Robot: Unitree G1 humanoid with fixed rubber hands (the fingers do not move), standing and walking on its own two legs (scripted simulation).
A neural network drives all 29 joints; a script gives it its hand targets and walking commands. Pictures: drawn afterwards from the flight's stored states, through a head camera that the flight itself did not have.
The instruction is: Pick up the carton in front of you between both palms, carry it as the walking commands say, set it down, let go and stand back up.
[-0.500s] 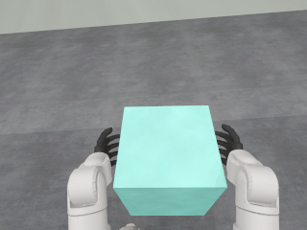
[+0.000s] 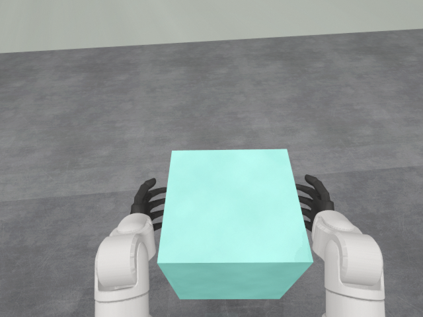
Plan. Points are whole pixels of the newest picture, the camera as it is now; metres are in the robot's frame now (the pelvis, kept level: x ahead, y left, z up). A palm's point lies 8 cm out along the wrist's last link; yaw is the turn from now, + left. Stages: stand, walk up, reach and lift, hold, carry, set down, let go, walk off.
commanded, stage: carry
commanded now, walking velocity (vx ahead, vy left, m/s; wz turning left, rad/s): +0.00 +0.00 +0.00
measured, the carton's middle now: (229, 229) +0.29 +0.00 +0.00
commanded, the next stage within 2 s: none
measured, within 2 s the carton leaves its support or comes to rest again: neither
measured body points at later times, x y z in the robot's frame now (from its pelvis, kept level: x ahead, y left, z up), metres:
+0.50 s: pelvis +0.08 -0.01 +0.01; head +0.09 -0.01 +0.46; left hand +0.37 +0.14 +0.09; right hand +0.37 -0.16 +0.09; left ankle +0.02 +0.10 -0.72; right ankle -0.01 -0.11 -0.73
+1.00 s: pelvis +0.09 -0.02 -0.01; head +0.07 -0.02 +0.44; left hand +0.37 +0.14 +0.04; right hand +0.38 -0.17 +0.05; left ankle +0.06 +0.09 -0.74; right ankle +0.04 -0.12 -0.74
